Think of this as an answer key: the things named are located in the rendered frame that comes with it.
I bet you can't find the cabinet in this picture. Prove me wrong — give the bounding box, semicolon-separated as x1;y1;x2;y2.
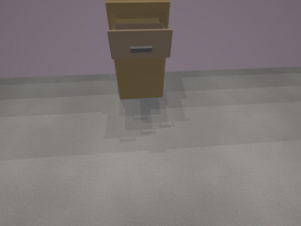
105;0;170;100

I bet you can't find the drawer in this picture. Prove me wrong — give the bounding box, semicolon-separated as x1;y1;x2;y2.
107;23;173;60

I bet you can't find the handle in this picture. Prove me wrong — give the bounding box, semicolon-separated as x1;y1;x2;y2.
130;44;152;53

